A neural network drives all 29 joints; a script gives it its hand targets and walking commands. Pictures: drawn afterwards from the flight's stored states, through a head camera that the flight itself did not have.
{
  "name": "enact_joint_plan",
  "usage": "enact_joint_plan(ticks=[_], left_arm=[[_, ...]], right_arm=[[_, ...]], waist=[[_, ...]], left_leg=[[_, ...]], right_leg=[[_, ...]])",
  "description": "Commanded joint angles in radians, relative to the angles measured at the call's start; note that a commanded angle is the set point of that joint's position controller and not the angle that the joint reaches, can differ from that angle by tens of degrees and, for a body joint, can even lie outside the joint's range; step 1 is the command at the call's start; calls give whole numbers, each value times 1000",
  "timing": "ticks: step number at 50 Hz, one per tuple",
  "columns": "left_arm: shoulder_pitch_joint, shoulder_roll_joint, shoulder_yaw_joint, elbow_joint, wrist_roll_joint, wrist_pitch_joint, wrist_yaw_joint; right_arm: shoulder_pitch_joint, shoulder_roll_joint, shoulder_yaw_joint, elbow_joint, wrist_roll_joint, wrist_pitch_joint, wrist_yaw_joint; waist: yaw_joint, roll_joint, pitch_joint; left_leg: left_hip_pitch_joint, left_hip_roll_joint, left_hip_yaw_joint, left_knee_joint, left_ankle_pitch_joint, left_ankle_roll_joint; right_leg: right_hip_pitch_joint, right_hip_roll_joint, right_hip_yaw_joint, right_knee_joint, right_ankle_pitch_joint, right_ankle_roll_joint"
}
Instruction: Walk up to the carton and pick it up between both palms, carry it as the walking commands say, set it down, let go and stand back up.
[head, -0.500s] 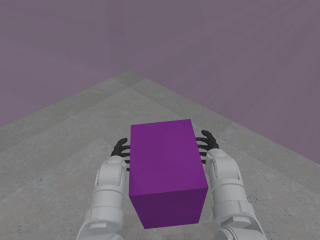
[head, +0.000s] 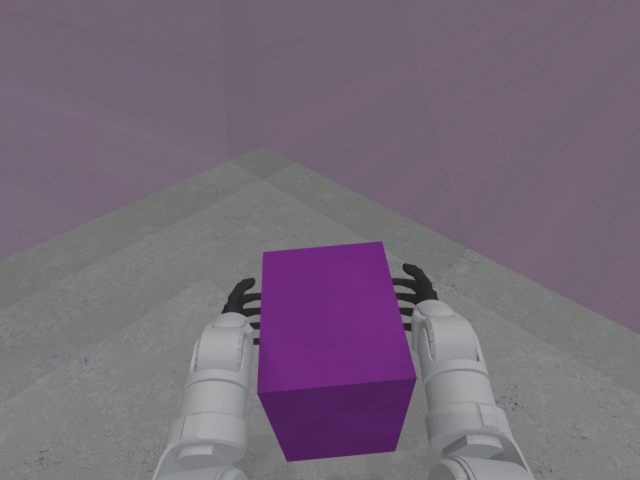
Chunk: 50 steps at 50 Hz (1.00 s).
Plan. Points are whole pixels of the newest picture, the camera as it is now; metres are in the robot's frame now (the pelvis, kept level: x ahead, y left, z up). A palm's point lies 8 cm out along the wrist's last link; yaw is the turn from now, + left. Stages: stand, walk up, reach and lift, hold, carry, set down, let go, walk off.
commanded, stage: hold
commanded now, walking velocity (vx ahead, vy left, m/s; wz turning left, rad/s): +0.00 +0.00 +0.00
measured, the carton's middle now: (332, 356) +0.30 +0.00 -0.03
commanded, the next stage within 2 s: carry in 1.26 s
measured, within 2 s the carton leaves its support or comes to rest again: neither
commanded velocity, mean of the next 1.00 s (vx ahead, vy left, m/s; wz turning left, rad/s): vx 0.00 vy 0.00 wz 0.00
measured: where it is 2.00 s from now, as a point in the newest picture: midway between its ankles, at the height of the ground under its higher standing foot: outside the picture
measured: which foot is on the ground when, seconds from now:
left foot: down 0.00-1.00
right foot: down 0.00-1.00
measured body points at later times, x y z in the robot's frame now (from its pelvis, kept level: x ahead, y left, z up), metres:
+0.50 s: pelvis +0.00 +0.00 +0.00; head -0.07 +0.00 +0.44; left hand +0.30 +0.13 +0.04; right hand +0.31 -0.13 +0.06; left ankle +0.03 +0.11 -0.74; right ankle +0.03 -0.11 -0.74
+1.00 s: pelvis +0.00 +0.00 +0.00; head -0.07 +0.00 +0.44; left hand +0.30 +0.12 +0.04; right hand +0.31 -0.14 +0.06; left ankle +0.03 +0.11 -0.74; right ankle +0.03 -0.11 -0.74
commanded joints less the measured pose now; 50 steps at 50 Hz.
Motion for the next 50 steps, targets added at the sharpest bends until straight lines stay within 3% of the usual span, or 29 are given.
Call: enact_joint_plan(ticks=[1,23,38,50], left_arm=[[-535,-1018,-437,-65,-275,-61,-229],[-537,-1024,-440,-77,-283,-59,-225],[-521,-1019,-465,-112,-290,-58,-229],[-535,-1013,-453,-96,-291,-63,-232]], right_arm=[[-411,1038,432,22,246,-18,238],[-408,1049,445,14,256,-14,242],[-362,1055,461,1,263,-10,237],[-386,1058,457,9,264,-10,241]], waist=[[-5,14,-199],[-3,7,-203],[-11,19,-207],[-7,-1,-192]], left_leg=[[25,7,1,-66,52,0],[20,10,-4,-61,27,4],[34,7,-6,-54,70,4],[22,8,-5,-54,19,8]], right_leg=[[29,2,-12,-56,59,1],[17,2,-9,-54,30,-4],[25,-2,1,-53,82,-2],[6,-2,1,-58,27,-4]])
